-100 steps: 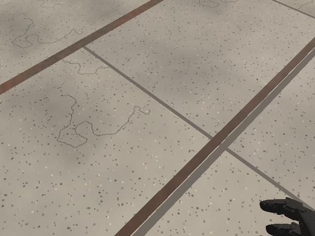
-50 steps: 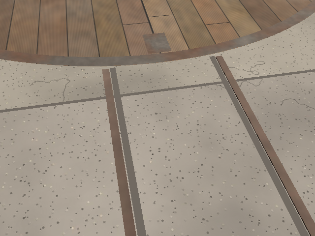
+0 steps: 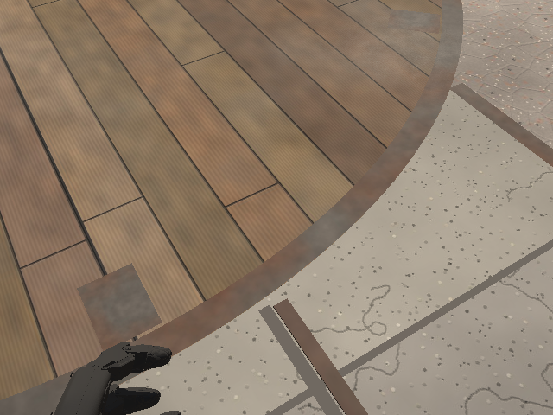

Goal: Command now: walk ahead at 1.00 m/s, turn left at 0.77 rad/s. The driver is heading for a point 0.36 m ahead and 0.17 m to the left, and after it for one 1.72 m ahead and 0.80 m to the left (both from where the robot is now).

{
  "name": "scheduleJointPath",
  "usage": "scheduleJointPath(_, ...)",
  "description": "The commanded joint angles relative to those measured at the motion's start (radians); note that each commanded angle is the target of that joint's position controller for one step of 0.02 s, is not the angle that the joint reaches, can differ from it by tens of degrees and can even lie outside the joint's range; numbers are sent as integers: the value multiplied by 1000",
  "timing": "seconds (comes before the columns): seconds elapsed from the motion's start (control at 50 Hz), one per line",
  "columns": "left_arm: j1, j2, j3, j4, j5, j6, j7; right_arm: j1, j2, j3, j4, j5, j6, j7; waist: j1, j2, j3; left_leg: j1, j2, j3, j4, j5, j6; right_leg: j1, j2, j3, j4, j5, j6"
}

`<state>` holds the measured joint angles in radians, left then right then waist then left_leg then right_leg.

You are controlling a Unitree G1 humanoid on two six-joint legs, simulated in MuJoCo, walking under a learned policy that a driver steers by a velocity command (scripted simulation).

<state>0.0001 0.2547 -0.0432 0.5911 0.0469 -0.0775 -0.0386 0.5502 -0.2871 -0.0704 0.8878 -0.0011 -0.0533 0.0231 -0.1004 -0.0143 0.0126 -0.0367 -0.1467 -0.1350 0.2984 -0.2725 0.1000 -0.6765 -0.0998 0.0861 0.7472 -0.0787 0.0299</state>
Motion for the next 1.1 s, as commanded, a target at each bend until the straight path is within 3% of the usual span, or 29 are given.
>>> scheduleJointPath(0.02, -63, 97, 25, -66, -19, -5, 2, -126, -203, -55, -117, 16, -35, 4, 54, 63, 63, -333, 196, -216, -186, 283, 118, 348, 68, -83, -146, 196, 8)
scheduleJointPath(0.08, 8, 152, 52, -46, -14, -15, 25, -94, -224, -64, -111, 9, -24, -10, 77, 60, -26, -135, 208, -228, 37, 562, 67, 436, 110, -73, -235, 38, -14)
scheduleJointPath(0.12, 325, 223, 92, 28, -4, -26, 56, -141, -232, -65, -122, 0, -28, -6, 248, 26, -215, -255, 134, -171, 489, 581, 22, 817, 50, -35, -206, -125, -49)
scheduleJointPath(0.14, 552, 297, 119, 53, 21, -27, 78, -164, -98, -27, -156, -9, -40, -11, 312, -129, -367, -415, 83, -95, 837, 86, 31, 1041, -217, 242, -230, -507, -75)
scheduleJointPath(0.16, 454, 377, 138, 48, 30, -15, 72, -46, -22, 3, -229, 42, -35, -9, 176, -450, -474, -675, 28, 4, 1088, -239, 10, 1133, -426, 836, -485, -754, -183)
scheduleJointPath(0.18, 347, 260, 129, 27, 22, -7, 68, -141, -102, -2, -189, 10, -11, -21, 183, -218, -288, -789, 126, 30, 1145, -122, 20, 995, -361, 752, -509, -840, -191)
scheduleJointPath(0.22, 297, 138, 100, 54, 15, -10, 58, -275, -117, -8, -195, -16, 7, 1, 179, -26, -85, -765, 193, 56, 1051, -14, 3, 773, -260, 373, -482, -403, -160)
scheduleJointPath(0.32, 371, 86, 89, 167, -27, -46, 41, -420, -40, 19, -293, -34, 62, 47, 114, -85, 13, -797, 253, 92, 969, 35, -16, 655, -184, -12, -538, 94, -102)
scheduleJointPath(0.42, 335, 136, 98, 200, -23, -59, 45, -582, -52, 44, -363, -31, 60, 80, 86, -25, 113, -645, 212, 235, 602, 273, 13, 561, -95, -300, -641, 307, -63)
scheduleJointPath(0.46, 385, 180, 107, 212, -22, -56, 50, -599, -61, 46, -356, -29, 57, 82, 85, -22, 97, -515, 135, 326, 497, 276, 52, 616, -90, -357, -571, 730, -41)
scheduleJointPath(0.5, 403, 247, 123, 205, -21, -32, 65, -484, -99, 33, -320, -28, 53, 71, 8, -80, 9, -366, 67, 346, 470, 198, 86, 695, -125, -358, -362, 1094, -30)
scheduleJointPath(0.54, 324, 286, 136, 168, -12, 2, 71, -119, -179, -12, -210, -28, 44, 44, -169, -88, -159, 46, 31, 266, 430, 118, 150, 565, -162, -318, 117, 1105, -53)
scheduleJointPath(0.56, 324, 249, 133, 167, -2, 10, 57, -39, -223, -42, -160, -18, 46, 15, -167, 26, -173, 253, 63, 163, 357, 68, 181, 351, -49, -317, 489, 403, -42)
scheduleJointPath(0.58, 357, 95, 92, 117, 21, 2, 45, -125, -313, -59, -178, -9, 60, -3, -30, 247, -124, 325, 242, -154, 397, 258, 235, 27, 97, -278, 896, -453, -14)
scheduleJointPath(0.6, 343, 155, 94, -6, -10, -21, 45, -129, -372, -75, -233, -29, 73, -6, -26, 240, -359, 541, 387, -605, 130, -17, 414, -207, 129, -48, 995, -425, -3)
scheduleJointPath(0.62, 246, 193, 90, -14, -4, -43, 43, -139, -322, -72, -234, -23, 74, -18, -37, 63, -240, 423, 407, -685, -35, -175, 369, -261, 67, 5, 889, -332, -6)
scheduleJointPath(0.66, 225, 178, 82, 5, 6, -41, 46, -202, -245, -51, -201, -18, 48, -30, 75, -74, -10, 76, 331, -530, -64, -8, 306, -147, 6, -2, 689, -292, 6)
scheduleJointPath(0.7, 272, 165, 77, 20, 28, 6, 48, -241, -199, -29, -202, -15, 16, -33, 151, -95, 41, -167, 262, -390, -71, 134, 293, -4, -31, -1, 557, -349, 40)
scheduleJointPath(0.76, 119, 112, 60, -52, 17, 30, 35, -253, -194, -28, -196, -9, -16, -23, 142, -47, 99, -383, 169, -270, -126, 169, 259, 109, -42, -51, 260, -226, 62)
scheduleJointPath(0.84, 25, 79, 46, -66, -22, 22, 13, -216, -203, -41, -176, 6, -28, -7, 75, 21, 48, -365, 134, -207, -132, 311, 165, 341, 20, -88, -74, 196, 21)
scheduleJointPath(0.9, 31, 123, 63, -52, -15, 15, 21, -143, -205, -42, -140, 4, -29, -15, 53, 44, 8, -100, 192, -224, -16, 576, 122, 347, 53, -88, -190, 149, -22)
scheduleJointPath(0.92, 108, 153, 79, -27, -13, 12, 28, -136, -229, -45, -131, -5, -26, -19, 89, 47, -45, -21, 204, -216, 92, 743, 100, 405, 91, -100, -195, 42, -37)
scheduleJointPath(0.96, 451, 225, 121, 60, -12, 7, 58, -200, -232, -40, -134, -28, -25, -17, 291, 29, -202, -146, 155, -146, 558, 766, 52, 774, 69, -100, -171, -131, -67)
scheduleJointPath(0.98, 616, 312, 144, 90, 19, 1, 75, -191, -96, -5, -171, -20, -37, -21, 316, -171, -311, -389, 62, -75, 961, 269, 30, 993, -161, 245, -230, -536, -111)
scheduleJointPath(1.0, 522, 358, 156, 103, 18, 2, 54, -55, -38, 21, -202, 13, -44, -10, 168, -455, -367, -625, -29, -42, 1121, -174, 12, 1042, -317, 850, -514, -689, -202)
scheduleJointPath(1.02, 375, 241, 142, 69, 7, 8, 41, -148, -102, 21, -177, -17, -29, -22, 159, -204, -175, -726, 78, -21, 1150, -79, 26, 906, -292, 768, -519, -777, -221)
scheduleJointPath(1.04, 334, 174, 129, 75, -3, 6, 34, -239, -121, 20, -184, -30, -25, -11, 162, -43, -88, -706, 116, -7, 1093, -5, 18, 774, -246, 582, -500, -646, -221)
scheduleJointPath(1.06, 330, 149, 123, 97, 4, 3, 31, -297, -116, 22, -198, -35, -21, 1, 151, 15, -40, -680, 140, -1, 1039, 4, 14, 678, -199, 455, -504, -514, -204)
scheduleJointPath(1.1, 380, 114, 106, 162, 0, -13, 32, -332, -76, 36, -226, -45, -6, 22, 119, -35, 15, -658, 162, -24, 959, -11, 3, 574, -138, 305, -538, -395, -182)
